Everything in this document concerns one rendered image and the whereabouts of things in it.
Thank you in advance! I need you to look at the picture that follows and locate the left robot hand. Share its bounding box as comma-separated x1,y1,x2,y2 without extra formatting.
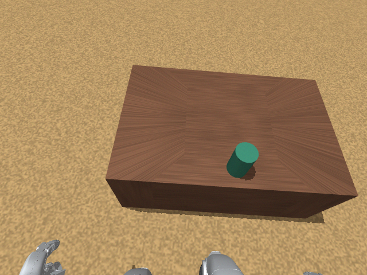
19,240,65,275

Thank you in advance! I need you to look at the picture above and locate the can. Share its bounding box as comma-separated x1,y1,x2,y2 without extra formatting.
227,142,259,178

